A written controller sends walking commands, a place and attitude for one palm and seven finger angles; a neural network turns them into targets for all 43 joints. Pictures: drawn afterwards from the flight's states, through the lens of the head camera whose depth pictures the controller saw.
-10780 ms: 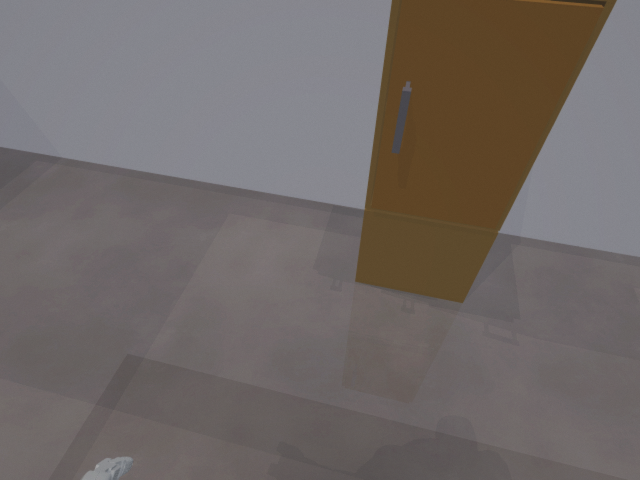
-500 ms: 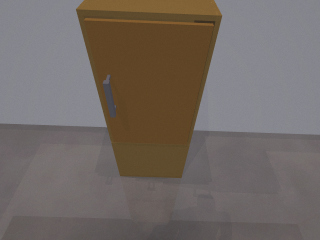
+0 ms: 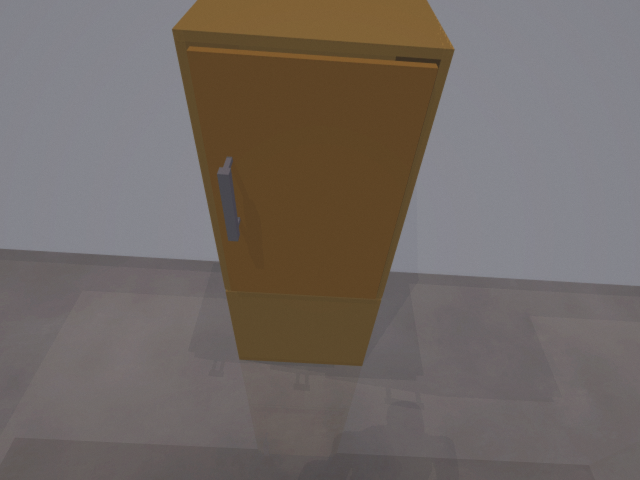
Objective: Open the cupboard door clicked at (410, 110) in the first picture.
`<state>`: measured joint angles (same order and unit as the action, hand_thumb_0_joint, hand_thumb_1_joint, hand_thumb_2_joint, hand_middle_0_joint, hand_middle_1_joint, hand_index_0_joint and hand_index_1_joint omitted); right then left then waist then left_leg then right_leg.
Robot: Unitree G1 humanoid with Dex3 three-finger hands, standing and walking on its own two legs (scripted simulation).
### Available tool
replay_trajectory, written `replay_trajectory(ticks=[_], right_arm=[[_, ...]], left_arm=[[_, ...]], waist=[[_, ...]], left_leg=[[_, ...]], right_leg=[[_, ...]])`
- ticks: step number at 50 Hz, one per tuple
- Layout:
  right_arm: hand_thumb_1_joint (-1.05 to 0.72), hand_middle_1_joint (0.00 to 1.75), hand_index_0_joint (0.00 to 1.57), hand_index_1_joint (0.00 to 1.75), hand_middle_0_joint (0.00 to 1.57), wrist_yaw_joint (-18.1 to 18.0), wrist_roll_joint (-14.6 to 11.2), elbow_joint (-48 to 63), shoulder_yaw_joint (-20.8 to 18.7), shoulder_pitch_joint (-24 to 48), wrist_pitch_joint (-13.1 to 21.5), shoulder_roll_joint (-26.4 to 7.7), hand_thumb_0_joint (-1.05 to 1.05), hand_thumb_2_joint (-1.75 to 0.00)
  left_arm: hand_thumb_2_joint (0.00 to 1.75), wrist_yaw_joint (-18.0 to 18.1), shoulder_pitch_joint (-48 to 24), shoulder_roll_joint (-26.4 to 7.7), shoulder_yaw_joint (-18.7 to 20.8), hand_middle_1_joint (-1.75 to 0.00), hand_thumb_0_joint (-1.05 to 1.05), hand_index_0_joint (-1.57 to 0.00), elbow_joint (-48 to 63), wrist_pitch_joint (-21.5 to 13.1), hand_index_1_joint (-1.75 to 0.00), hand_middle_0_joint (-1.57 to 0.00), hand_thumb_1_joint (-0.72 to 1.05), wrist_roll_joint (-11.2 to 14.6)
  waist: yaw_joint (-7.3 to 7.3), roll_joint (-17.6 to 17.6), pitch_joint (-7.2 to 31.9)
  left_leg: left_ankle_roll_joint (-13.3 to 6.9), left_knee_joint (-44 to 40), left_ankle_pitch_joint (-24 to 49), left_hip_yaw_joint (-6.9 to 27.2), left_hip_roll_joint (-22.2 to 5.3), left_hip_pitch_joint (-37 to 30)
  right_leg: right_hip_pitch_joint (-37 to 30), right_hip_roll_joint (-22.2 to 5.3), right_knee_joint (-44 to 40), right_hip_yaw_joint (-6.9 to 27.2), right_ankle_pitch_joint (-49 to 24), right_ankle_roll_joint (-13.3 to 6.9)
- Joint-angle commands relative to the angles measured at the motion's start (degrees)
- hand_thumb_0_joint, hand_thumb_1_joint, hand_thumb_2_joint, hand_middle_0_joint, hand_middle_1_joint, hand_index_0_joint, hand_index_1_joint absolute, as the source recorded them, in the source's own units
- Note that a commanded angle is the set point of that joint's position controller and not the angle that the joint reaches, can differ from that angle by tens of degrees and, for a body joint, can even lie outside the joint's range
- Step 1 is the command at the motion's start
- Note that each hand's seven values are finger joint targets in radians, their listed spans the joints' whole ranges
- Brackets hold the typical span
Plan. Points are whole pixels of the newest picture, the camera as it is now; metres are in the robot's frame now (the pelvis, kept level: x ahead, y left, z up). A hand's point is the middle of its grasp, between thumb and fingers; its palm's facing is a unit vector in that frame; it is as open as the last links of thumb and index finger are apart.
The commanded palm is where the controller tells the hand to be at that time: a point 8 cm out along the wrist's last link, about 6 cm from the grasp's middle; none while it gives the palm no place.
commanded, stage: shuffle to correct the standing spot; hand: left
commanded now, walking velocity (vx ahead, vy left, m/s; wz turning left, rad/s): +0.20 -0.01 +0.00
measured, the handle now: (231, 200) +0.59 +0.21 -0.01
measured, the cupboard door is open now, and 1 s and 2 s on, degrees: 0 0 0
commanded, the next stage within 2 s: come to a stop and stand still in 0.16 s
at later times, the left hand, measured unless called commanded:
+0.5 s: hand out of the picture +0.04 +0.16 -0.18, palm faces +0.03 -0.99 -0.14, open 7.4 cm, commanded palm none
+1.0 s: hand out of the picture +0.06 +0.14 -0.17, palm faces +0.03 -0.98 -0.19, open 7.3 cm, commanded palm none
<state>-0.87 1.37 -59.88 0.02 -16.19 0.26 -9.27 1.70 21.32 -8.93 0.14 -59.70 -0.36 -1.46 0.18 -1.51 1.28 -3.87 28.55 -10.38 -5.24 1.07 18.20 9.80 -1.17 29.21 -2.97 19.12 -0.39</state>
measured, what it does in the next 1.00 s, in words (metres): steps on the spot: right foot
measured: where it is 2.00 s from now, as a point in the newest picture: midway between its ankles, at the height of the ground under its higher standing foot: outside the picture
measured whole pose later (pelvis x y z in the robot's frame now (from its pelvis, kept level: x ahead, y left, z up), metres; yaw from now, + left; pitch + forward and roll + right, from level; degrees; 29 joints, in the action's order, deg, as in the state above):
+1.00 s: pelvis +0.04 -0.03 +0.01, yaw -1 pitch -1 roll +0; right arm -1.2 1.0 -64.0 0.2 -17.6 0.7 -6.9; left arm 1.9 16.8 -9.3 0.5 -61.1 -0.7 -0.7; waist 0.1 -1.3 -0.4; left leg -0.7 25.7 -12.5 -6.1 -1.5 11.8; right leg 13.7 -0.7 26.0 -5.4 11.1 -2.0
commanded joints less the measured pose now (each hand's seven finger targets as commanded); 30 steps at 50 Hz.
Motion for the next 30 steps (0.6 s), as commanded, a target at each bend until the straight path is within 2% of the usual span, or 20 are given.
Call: replay_trajectory(ticks=[1, 2, 4, 6, 7, 8, 10, 11, 12, 13, 14, 15, 16, 18, 19, 21, 24, 27, 28, 30], right_arm=[[-0.9, 0.3, 0.2, 0.3, 0.2, 0.2, 0.0, 2.9, -2.1, -1.1, 0.4, -7.5, 0.0, -0.9], [-0.9, 0.3, 0.2, 0.3, 0.2, 0.2, 0.0, 3.0, -2.1, -0.7, 0.5, -7.3, 0.0, -0.9], [-0.9, 0.3, 0.2, 0.3, 0.2, 0.4, -0.2, 3.1, -1.9, -0.9, 0.8, -6.0, 0.0, -0.9], [-0.9, 0.3, 0.2, 0.3, 0.2, 0.6, -0.3, 3.4, -1.5, -1.1, 1.2, -4.0, 0.0, -0.9], [-0.9, 0.3, 0.2, 0.3, 0.2, 0.8, -0.3, 3.7, -1.3, -0.2, 1.5, -3.3, 0.0, -0.9], [-0.9, 0.3, 0.2, 0.3, 0.2, 1.0, -0.2, 4.1, -1.3, 0.2, 1.8, -2.9, 0.0, -0.9], [-0.9, 0.3, 0.2, 0.3, 0.2, 1.2, -0.2, 4.2, -1.1, 0.4, 2.4, -2.1, 0.0, -0.9], [-0.9, 0.3, 0.2, 0.3, 0.2, 1.2, -0.4, 3.6, -1.1, -0.8, 2.6, -2.0, 0.0, -0.9], [-0.9, 0.3, 0.2, 0.3, 0.2, 1.0, -0.5, 2.6, -1.1, -3.6, 2.8, -2.0, 0.0, -0.9], [-0.9, 0.3, 0.2, 0.3, 0.2, 0.7, -0.6, 1.0, -1.3, -7.3, 3.1, -3.4, 0.0, -0.9], [-0.9, 0.3, 0.2, 0.3, 0.2, 0.2, -0.2, -0.6, -2.1, -11.7, 3.3, -6.7, 0.0, -0.9], [-0.9, 0.3, 0.2, 0.3, 0.2, -0.5, 0.0, -1.7, -2.5, -16.0, 3.1, -8.5, 0.0, -0.9], [-0.9, 0.3, 0.2, 0.3, 0.2, -1.2, -0.2, -2.0, -1.9, -16.1, 2.9, -8.0, 0.0, -0.9], [-0.9, 0.3, 0.2, 0.3, 0.2, -1.7, -0.4, -0.7, -0.7, -9.6, 3.3, -4.5, 0.0, -0.9], [-0.9, 0.3, 0.2, 0.3, 0.2, -1.7, -0.5, -0.2, -0.5, -7.2, 3.4, -4.3, 0.0, -0.9], [-0.9, 0.3, 0.2, 0.3, 0.2, -1.9, -0.8, 0.2, -0.5, -4.2, 3.5, -4.5, 0.0, -0.9], [-0.9, 0.3, 0.2, 0.3, 0.2, -1.8, -1.0, 0.0, -1.3, -3.7, 2.7, -4.9, 0.0, -0.9], [-0.9, 0.3, 0.2, 0.3, 0.2, -1.7, -0.8, 0.0, -1.9, -3.3, 2.1, -4.5, 0.0, -0.9], [-0.9, 0.3, 0.2, 0.3, 0.2, -1.6, -0.8, -0.2, -1.9, -2.8, 1.8, -4.1, 0.0, -0.9], [-0.9, 0.3, 0.2, 0.3, 0.2, -1.1, -0.9, 0.1, -1.8, -3.1, 1.4, -2.4, 0.0, -0.9]], left_arm=[[0.9, -0.3, 7.5, -4.1, 1.2, -0.3, 0.0, -0.2, 1.0, -0.4, -0.3, -0.2, 0.9, -0.5], [0.9, -0.4, 8.4, -4.0, 1.3, -0.3, 0.0, -0.2, 0.7, -0.6, -0.3, -0.2, 0.9, -0.5], [0.9, -0.4, 8.8, -4.5, 1.4, -0.3, 0.0, -0.2, 0.4, -1.0, -0.3, -0.2, 0.9, -0.3], [0.9, -0.2, 9.2, -6.0, 1.9, -0.3, 0.0, -0.2, 0.0, -1.5, -0.3, -0.2, 0.9, -0.2], [0.9, 0.0, 10.0, -6.5, 2.2, -0.3, 0.0, -0.2, -0.4, -1.7, -0.3, -0.2, 0.9, 0.0], [0.9, 0.2, 10.0, -7.1, 2.4, -0.3, 0.0, -0.2, -0.5, -2.0, -0.3, -0.2, 0.9, 0.0], [0.9, 0.2, 10.1, -7.3, 2.7, -0.3, 0.0, -0.2, -0.9, -2.5, -0.3, -0.2, 0.9, -0.2], [0.9, 0.3, 9.7, -7.1, 2.7, -0.3, 0.0, -0.2, -0.8, -2.4, -0.3, -0.2, 0.9, -0.3], [0.9, 0.1, 8.4, -6.5, 2.5, -0.3, 0.0, -0.2, -0.8, -2.2, -0.3, -0.2, 0.9, -0.2], [0.9, -0.1, 8.1, -5.0, 2.2, -0.3, 0.0, -0.2, -0.8, -2.0, -0.3, -0.2, 0.9, -0.1], [0.9, -0.2, 7.9, -2.9, 1.8, -0.3, 0.0, -0.2, -0.3, -1.8, -0.3, -0.2, 0.9, 0.0], [0.9, 0.0, 6.1, -1.4, 1.2, -0.3, 0.0, -0.2, 0.6, -1.9, -0.3, -0.2, 0.9, 0.0], [0.9, 0.3, 4.3, -2.1, 1.0, -0.3, 0.0, -0.2, 1.0, -1.7, -0.3, -0.2, 0.9, -0.2], [0.9, 0.4, 4.1, -0.6, 0.8, -0.3, 0.0, -0.2, -0.3, -1.6, -0.3, -0.2, 0.9, 0.2], [0.9, 0.5, 4.7, 0.9, 0.5, -0.3, 0.0, -0.2, -1.0, -1.3, -0.3, -0.2, 0.9, 0.4], [0.9, 0.7, 6.2, 1.8, 0.3, -0.3, 0.0, -0.2, -1.7, -0.5, -0.3, -0.2, 0.9, 0.6], [0.9, 0.9, 4.6, 0.4, 0.7, -0.3, 0.0, -0.2, -1.4, 0.4, -0.3, -0.2, 0.9, 0.4], [0.9, 0.9, 3.0, -0.7, 1.4, -0.3, 0.0, -0.2, -0.2, 0.5, -0.3, -0.2, 0.9, 0.2], [0.9, 0.9, 2.8, -1.7, 1.5, -0.3, 0.0, -0.2, -0.4, 0.3, -0.3, -0.2, 0.9, 0.2], [0.9, 0.9, 1.6, -3.3, 1.6, -0.3, 0.0, -0.2, 0.3, 0.0, -0.3, -0.2, 0.9, 0.1]], waist=[[1.04, 3.6, -7.3], [1.24, 3.6, -7.1], [1.12, -0.3, -8.5], [0.85, -7.2, -9.2], [1.05, -9.4, -9.2], [0.92, -9.3, -9.9], [0.74, -7.5, -9.1], [0.07, -4.8, -9.1], [-1.27, -2.6, -8.7], [-2.54, 2.0, -7.7], [-3.5, 10.9, -6.2], [-4.29, 16.8, -4.6], [-4.09, 15.1, -5.9], [-0.91, 4.6, -5.4], [0.1, 2.8, -4.6], [1.55, 3.8, -3.0], [1.06, 6.4, -2.0], [1.7, 4.8, -2.5], [2.01, 4.1, -2.7], [1.16, 0.7, -3.6]], left_leg=[[-0.8, -12.9, -25.8, 12.5, -8.7, 4.3], [-0.6, -11.7, -24.9, 11.5, -8.1, 3.9], [0.0, -6.8, -20.5, 9.0, -6.2, 4.6], [1.0, 1.8, -13.2, 3.7, -2.9, 6.8], [1.3, 6.8, -10.2, 1.3, -1.9, 8.2], [1.5, 9.4, -9.3, 0.2, -2.0, 10.0], [1.3, 8.0, -9.7, 0.0, -2.2, 9.0], [1.3, 5.1, -8.6, -0.7, -2.5, 5.1], [1.1, 1.6, -7.2, -0.4, -2.4, -0.8], [0.2, -1.8, -4.1, 3.1, -4.2, -7.6], [-2.8, -6.5, -0.5, 14.2, -12.1, -13.7], [-6.5, -13.0, 5.1, 24.7, -19.8, -18.5], [-8.9, -13.5, 12.3, 25.4, -22.1, -16.9], [-10.0, -11.3, 28.9, 18.5, -21.0, -10.4], [-9.3, -10.3, 35.1, 14.4, -19.4, -8.0], [-7.4, -9.3, 39.0, 8.3, -16.0, -6.4], [-6.3, -9.4, 30.2, 7.4, -15.1, -5.2], [-4.5, -7.6, 22.2, 8.1, -14.4, -2.8], [-3.0, -6.3, 17.2, 7.4, -13.3, -1.5], [0.3, -4.9, 4.7, 5.2, -8.6, 0.6]], right_leg=[[4.6, -1.8, -4.2, 2.3, 9.0, -3.1], [5.1, -2.5, -5.1, 3.4, 9.7, -3.4], [6.0, -4.8, -8.5, 7.5, 11.4, -4.5], [4.1, -8.8, -13.3, 13.1, 12.8, -6.5], [3.1, -11.6, -15.3, 16.4, 11.8, -7.7], [2.2, -13.7, -15.7, 18.0, 8.0, -8.8], [0.2, -14.2, -13.2, 15.4, -2.0, -9.4], [2.3, -13.1, -11.0, 12.8, -3.5, -8.7], [6.1, -10.4, -7.7, 9.2, -3.0, -7.4], [10.3, -6.5, -1.9, 5.4, -2.6, -5.8], [16.4, -1.7, 8.6, 0.0, 0.1, -3.3], [23.1, 1.3, 19.4, -2.6, 11.5, -1.7], [24.3, -0.9, 26.6, 0.9, 13.6, -1.7], [19.2, -4.0, 25.7, 3.3, 9.6, -1.0], [14.6, -4.4, 22.2, 3.0, 7.6, -0.2], [8.5, -3.6, 14.4, 1.4, 2.2, 0.9], [4.9, -3.0, 8.7, -0.1, -3.1, 1.3], [1.8, -3.0, 2.1, -0.2, -8.0, 1.1], [0.2, -3.6, -0.6, 1.0, -11.0, 0.8], [0.7, -6.6, -2.5, 5.4, -17.4, -1.1]])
